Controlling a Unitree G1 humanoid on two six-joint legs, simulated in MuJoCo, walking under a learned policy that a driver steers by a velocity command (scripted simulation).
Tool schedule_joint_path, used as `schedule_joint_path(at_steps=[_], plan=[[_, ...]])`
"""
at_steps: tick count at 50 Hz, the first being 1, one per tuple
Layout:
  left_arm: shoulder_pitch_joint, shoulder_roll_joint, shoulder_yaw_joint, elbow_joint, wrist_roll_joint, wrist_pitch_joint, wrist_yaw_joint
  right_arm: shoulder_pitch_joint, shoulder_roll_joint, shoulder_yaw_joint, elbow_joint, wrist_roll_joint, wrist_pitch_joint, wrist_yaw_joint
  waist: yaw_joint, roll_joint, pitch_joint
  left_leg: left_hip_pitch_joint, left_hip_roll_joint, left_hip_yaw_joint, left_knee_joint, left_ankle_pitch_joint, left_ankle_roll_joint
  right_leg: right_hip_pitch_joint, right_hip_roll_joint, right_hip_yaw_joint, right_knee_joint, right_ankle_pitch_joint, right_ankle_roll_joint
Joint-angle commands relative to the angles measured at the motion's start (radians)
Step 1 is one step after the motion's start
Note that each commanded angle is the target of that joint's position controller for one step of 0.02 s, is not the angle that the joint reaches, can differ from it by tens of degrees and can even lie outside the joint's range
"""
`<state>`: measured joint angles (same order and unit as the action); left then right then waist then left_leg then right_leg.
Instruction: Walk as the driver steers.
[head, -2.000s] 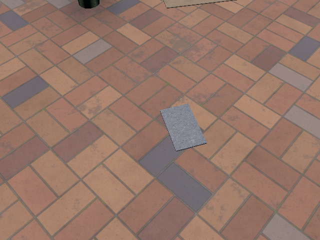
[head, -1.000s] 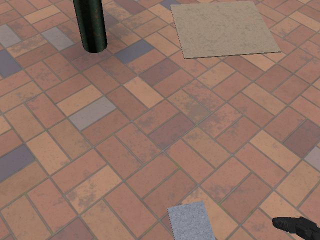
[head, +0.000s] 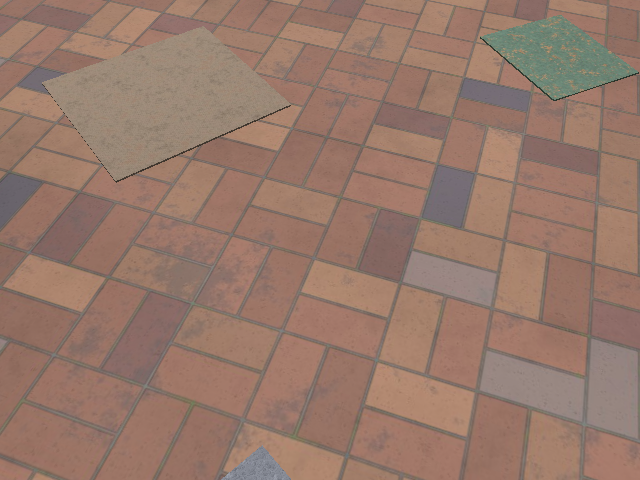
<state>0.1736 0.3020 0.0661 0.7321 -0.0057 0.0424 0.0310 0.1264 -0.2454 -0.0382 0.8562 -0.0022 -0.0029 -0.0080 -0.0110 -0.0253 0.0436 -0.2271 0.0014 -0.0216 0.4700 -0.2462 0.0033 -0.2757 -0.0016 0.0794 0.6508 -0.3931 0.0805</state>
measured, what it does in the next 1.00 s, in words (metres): steps on the spot: right foot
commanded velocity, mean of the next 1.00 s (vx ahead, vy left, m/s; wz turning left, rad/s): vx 0.00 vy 0.00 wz -0.02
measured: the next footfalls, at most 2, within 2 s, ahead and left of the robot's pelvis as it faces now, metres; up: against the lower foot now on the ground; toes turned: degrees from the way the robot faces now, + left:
right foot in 0.04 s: +0.02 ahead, -0.14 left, +0.00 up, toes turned +3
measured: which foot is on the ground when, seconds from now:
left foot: down 0.00-1.00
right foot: up 0.00-0.02, down 0.04-1.00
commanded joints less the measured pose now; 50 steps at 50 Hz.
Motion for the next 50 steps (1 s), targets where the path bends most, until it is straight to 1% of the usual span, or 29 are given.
schedule_joint_path(at_steps=[1,2,3,4,5,6,7,8,10,14,21,30,39,50], plan=[[0.024,0.059,0.013,-0.026,0.0,-0.013,-0.003,-0.016,-0.155,-0.028,-0.033,0.012,-0.002,-0.001,0.017,0.177,-0.108,0.093,0.16,-0.14,-0.063,0.444,0.137,0.128,0.01,-0.051,-0.306,0.259,-0.021],[0.014,0.1,0.019,-0.033,0.009,-0.011,0.0,0.01,-0.146,-0.022,-0.025,0.006,-0.011,0.003,0.003,0.127,-0.121,0.047,0.147,-0.139,-0.065,0.343,0.089,0.206,-0.038,0.01,-0.304,0.383,-0.046],[0.013,0.163,0.031,-0.038,0.013,-0.007,0.007,0.035,-0.148,-0.02,-0.023,-0.013,-0.025,0.014,-0.035,0.014,-0.133,0.002,0.097,-0.09,-0.044,0.234,0.047,0.247,-0.102,0.061,-0.229,0.553,-0.085],[0.006,0.138,0.028,-0.018,0.016,-0.007,-0.003,0.031,-0.121,-0.015,-0.01,-0.011,-0.029,0.014,-0.036,-0.071,-0.14,0.052,0.044,-0.025,-0.061,0.106,0.004,0.166,-0.088,0.05,-0.212,0.4,-0.121],[-0.005,0.096,0.019,-0.024,0.019,-0.012,-0.014,-0.021,-0.145,-0.016,-0.007,-0.011,-0.027,0.012,-0.005,-0.031,-0.103,0.063,0.036,-0.012,-0.038,0.082,-0.02,0.122,-0.071,0.052,-0.234,0.318,-0.125],[-0.002,0.079,0.012,-0.01,0.026,-0.019,-0.016,-0.04,-0.137,-0.016,-0.003,-0.009,-0.022,0.009,-0.003,-0.022,-0.087,0.063,0.036,-0.008,-0.031,0.089,-0.023,0.098,-0.07,0.054,-0.25,0.287,-0.117],[-0.002,0.085,0.011,-0.003,0.026,-0.026,-0.016,-0.043,-0.131,-0.015,0.004,-0.006,-0.013,0.003,-0.003,-0.029,-0.061,0.058,0.038,-0.012,-0.028,0.105,-0.02,0.08,-0.061,0.049,-0.254,0.289,-0.109],[0.001,0.087,0.01,0.007,0.024,-0.034,-0.016,-0.032,-0.133,-0.015,0.011,-0.007,-0.006,-0.002,-0.006,-0.033,-0.047,0.054,0.037,-0.012,-0.028,0.113,-0.019,0.071,-0.06,0.049,-0.256,0.291,-0.104],[0.018,0.081,0.005,0.028,0.022,-0.045,-0.013,-0.022,-0.131,-0.016,0.03,-0.006,0.0,-0.008,-0.009,-0.038,-0.037,0.059,0.038,-0.013,-0.03,0.11,-0.019,0.058,-0.056,0.045,-0.258,0.279,-0.098],[0.023,0.075,-0.002,0.057,0.02,-0.052,-0.007,-0.014,-0.131,-0.017,0.069,-0.005,0.004,-0.015,-0.008,-0.018,-0.018,0.056,0.036,-0.013,-0.037,0.101,-0.029,0.048,-0.049,0.044,-0.265,0.244,-0.098],[0.033,0.065,-0.012,0.111,0.016,-0.056,-0.004,0.006,-0.134,-0.017,0.13,-0.003,0.003,-0.023,-0.004,0.01,-0.02,0.054,0.035,-0.012,-0.048,0.11,-0.038,0.062,-0.037,0.031,-0.265,0.246,-0.102],[0.046,0.053,-0.021,0.176,0.012,-0.054,-0.003,0.043,-0.131,-0.012,0.184,-0.001,0.002,-0.032,-0.003,0.016,-0.021,0.049,0.033,-0.008,-0.05,0.121,-0.036,0.07,-0.02,0.006,-0.262,0.262,-0.1],[0.066,0.046,-0.029,0.232,0.009,-0.053,0.0,0.078,-0.116,-0.004,0.212,0.0,0.004,-0.037,-0.002,0.02,-0.011,0.044,0.029,-0.003,-0.049,0.125,-0.031,0.062,-0.01,-0.01,-0.259,0.261,-0.094],[0.097,0.032,-0.037,0.283,0.007,-0.052,0.004,0.114,-0.095,0.004,0.227,0.001,0.005,-0.039,0.002,0.028,-0.002,0.036,0.023,0.001,-0.047,0.123,-0.025,0.053,-0.003,-0.024,-0.255,0.253,-0.088]])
